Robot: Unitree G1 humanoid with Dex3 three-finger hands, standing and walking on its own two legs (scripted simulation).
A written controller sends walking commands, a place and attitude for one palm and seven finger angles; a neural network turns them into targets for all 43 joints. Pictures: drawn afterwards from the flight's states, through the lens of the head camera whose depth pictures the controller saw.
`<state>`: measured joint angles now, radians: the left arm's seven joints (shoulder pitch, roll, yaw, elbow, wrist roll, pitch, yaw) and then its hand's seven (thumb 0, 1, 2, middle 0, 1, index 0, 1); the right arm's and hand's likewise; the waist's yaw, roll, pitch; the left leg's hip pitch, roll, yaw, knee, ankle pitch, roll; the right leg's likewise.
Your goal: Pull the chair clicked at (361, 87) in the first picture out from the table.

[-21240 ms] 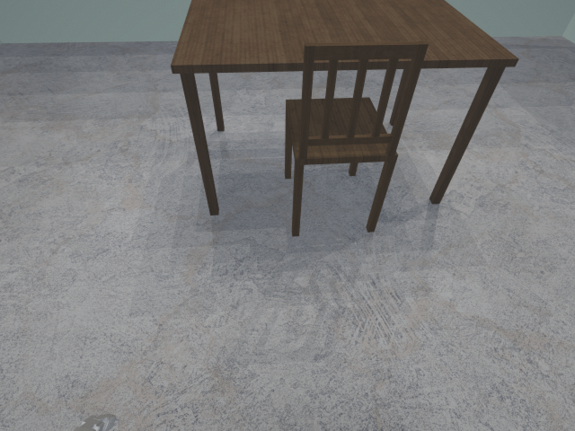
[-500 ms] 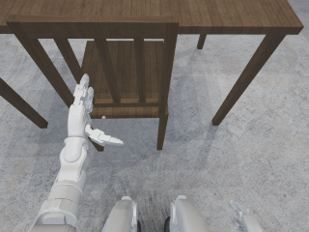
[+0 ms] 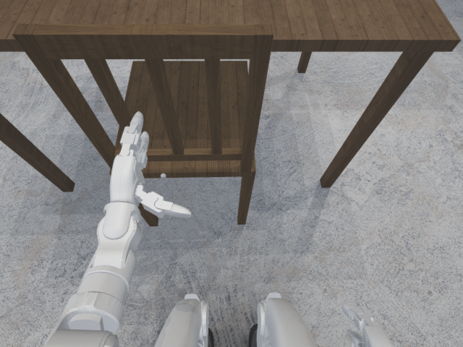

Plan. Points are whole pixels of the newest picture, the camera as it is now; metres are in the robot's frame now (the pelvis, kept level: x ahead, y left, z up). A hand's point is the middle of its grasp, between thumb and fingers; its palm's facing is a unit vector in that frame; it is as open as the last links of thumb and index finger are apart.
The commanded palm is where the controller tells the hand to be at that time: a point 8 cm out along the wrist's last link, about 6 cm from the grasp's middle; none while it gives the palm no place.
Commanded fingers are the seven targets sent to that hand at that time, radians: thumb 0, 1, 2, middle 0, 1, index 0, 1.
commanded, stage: aim the fingers beside a spindle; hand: left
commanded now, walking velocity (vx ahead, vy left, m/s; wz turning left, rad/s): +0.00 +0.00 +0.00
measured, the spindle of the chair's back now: (168, 113) +0.54 +0.13 +0.02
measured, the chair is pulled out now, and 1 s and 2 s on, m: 0.00 0.00 0.00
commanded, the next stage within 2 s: push the fingers through the gap in 0.74 s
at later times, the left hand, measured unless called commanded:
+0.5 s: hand (167, 175) +0.40 +0.11 +0.02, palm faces -0.02 -1.00 -0.04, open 17.0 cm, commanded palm +0.38 +0.17 +0.02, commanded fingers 0.00 -0.50 0.30 -0.06 -0.08 -0.06 -0.08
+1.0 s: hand (166, 173) +0.40 +0.12 +0.02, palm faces +0.00 -1.00 -0.05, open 17.0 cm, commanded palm +0.39 +0.17 +0.02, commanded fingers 0.00 -0.50 0.30 -0.06 -0.08 -0.06 -0.08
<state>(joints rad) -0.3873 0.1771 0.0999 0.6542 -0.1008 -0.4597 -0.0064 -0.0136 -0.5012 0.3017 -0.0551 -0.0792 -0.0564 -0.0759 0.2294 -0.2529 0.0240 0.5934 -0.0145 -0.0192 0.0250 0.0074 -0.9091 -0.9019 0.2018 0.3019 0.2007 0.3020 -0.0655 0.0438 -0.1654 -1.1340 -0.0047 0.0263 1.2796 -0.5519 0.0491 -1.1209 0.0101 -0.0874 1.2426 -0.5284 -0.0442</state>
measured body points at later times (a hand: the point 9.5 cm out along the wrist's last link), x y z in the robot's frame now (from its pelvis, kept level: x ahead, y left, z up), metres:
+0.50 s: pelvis +0.00 +0.00 +0.00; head +0.12 +0.00 +0.43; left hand +0.39 +0.17 +0.03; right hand +0.12 -0.25 -0.12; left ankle +0.03 +0.09 -0.62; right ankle +0.03 -0.10 -0.62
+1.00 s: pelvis +0.00 -0.01 +0.00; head +0.12 +0.00 +0.43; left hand +0.40 +0.17 +0.02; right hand +0.12 -0.26 -0.12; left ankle +0.03 +0.09 -0.62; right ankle +0.03 -0.10 -0.62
